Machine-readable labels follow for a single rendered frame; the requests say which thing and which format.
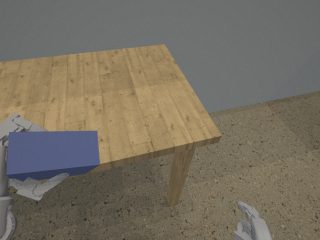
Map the table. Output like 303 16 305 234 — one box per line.
0 44 222 207

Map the robot right hand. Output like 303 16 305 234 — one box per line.
234 201 273 240

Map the sponge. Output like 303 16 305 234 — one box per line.
6 130 100 182

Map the robot left hand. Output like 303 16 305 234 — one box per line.
0 113 70 201

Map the robot left forearm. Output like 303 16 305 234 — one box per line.
0 196 18 240

